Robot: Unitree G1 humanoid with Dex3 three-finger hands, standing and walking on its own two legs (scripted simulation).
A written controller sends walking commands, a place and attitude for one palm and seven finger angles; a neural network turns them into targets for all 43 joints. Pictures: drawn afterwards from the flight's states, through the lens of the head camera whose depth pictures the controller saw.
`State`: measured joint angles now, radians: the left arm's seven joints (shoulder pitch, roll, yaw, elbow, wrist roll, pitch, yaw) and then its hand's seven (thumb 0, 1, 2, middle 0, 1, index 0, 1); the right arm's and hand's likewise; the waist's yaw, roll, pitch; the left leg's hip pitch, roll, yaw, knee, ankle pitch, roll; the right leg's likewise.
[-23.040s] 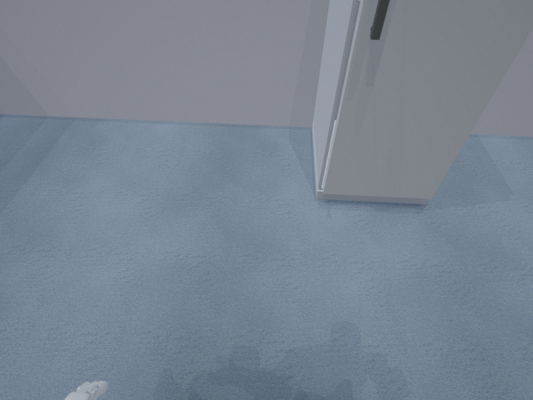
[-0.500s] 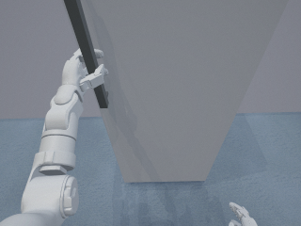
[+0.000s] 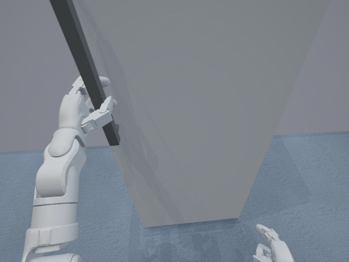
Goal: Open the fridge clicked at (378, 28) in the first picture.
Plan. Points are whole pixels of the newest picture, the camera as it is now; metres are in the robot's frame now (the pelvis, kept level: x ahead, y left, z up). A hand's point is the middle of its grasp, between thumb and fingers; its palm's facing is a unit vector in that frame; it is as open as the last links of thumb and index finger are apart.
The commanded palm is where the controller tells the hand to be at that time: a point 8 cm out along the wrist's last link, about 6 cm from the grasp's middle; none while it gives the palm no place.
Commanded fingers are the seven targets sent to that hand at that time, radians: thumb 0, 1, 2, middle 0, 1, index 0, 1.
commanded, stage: walk backward, drawing the door open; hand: left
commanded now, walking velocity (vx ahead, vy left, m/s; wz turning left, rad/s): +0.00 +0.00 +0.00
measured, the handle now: (94, 76) +0.42 +0.18 +0.25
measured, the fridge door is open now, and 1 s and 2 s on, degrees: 2 25 58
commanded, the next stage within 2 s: none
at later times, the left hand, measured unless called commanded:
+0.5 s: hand (108, 144) +0.29 +0.13 +0.19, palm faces +0.19 -0.95 -0.23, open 7.2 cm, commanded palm +0.24 +0.18 +0.20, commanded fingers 0.00 0.90 0.90 -0.45 -1.40 -0.45 -1.40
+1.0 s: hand (129, 184) +0.21 +0.08 +0.19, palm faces +0.34 -0.91 -0.21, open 7.4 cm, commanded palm +0.16 +0.11 +0.20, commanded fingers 0.00 0.90 0.90 -0.45 -1.40 -0.45 -1.40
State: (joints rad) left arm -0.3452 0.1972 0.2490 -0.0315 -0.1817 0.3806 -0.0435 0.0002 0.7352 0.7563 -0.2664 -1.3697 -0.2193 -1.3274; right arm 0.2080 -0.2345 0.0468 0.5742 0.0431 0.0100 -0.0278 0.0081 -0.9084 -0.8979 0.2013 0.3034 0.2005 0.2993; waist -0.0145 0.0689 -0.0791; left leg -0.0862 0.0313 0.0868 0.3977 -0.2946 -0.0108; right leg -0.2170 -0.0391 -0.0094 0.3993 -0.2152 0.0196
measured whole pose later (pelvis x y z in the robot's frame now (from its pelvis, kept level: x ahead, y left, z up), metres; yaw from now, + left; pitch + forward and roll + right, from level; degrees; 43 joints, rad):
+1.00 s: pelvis -0.08 -0.13 -0.01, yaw +17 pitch +0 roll +0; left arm -0.12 0.25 0.08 -0.39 -0.05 0.01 0.10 -0.10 0.59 0.77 -0.45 -1.40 -0.16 -1.28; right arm 0.10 -0.13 0.02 0.66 0.00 -0.07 -0.04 0.01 -0.91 -0.90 0.20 0.30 0.20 0.30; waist -0.05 0.06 0.15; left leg -0.49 0.02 -0.12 0.80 -0.38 -0.04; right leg -0.29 0.04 -0.03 0.55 -0.26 -0.05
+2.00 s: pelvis +0.03 -0.48 -0.01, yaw +61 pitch +0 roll -3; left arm -0.06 0.25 0.08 -0.47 -0.04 -0.04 0.06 -0.10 0.59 0.83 -0.47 -1.40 -0.17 -1.29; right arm 0.13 -0.15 -0.01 0.60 0.02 -0.09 -0.03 0.01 -0.91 -0.90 0.20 0.30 0.20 0.30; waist 0.01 0.07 0.17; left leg -0.32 0.18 -0.08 0.51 -0.20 -0.11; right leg -0.40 -0.03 0.00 0.73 -0.34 0.06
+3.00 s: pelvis +0.09 -0.65 -0.02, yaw +76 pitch -3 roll +0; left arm -0.73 0.29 0.15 0.70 -0.05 -0.16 0.06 -0.12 0.65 0.81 -0.45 -1.40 -0.40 -1.40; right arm 0.33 -0.27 -0.01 0.74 0.03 -0.04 -0.11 0.01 -0.91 -0.90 0.20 0.30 0.20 0.30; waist -0.06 0.03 0.04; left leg -0.28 0.07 0.13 0.58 -0.25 0.01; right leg -0.31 -0.04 -0.05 0.67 -0.38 0.02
